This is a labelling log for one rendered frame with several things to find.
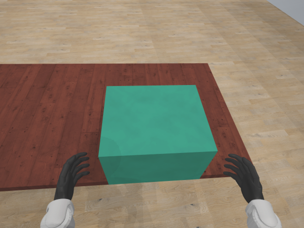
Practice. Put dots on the carton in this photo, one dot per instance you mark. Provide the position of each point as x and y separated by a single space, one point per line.
154 133

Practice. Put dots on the right robot forearm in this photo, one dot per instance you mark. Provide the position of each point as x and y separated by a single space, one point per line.
261 215

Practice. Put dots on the right robot hand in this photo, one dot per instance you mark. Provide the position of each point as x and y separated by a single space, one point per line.
247 177

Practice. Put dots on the table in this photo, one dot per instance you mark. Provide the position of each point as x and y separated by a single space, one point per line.
50 112

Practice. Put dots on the left robot hand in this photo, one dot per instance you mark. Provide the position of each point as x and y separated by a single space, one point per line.
69 177

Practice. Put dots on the left robot forearm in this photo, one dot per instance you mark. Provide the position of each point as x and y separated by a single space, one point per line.
59 214

